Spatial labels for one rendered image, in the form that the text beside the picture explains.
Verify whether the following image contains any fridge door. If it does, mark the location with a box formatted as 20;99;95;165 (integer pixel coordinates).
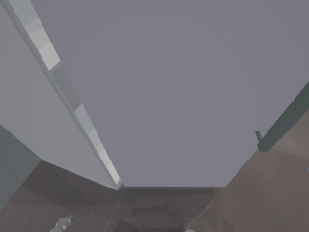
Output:
30;0;309;188

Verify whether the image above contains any robot left hand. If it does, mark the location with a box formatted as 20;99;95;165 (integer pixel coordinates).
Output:
50;215;74;232

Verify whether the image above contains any handle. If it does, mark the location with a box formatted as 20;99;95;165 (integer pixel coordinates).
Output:
255;81;309;153

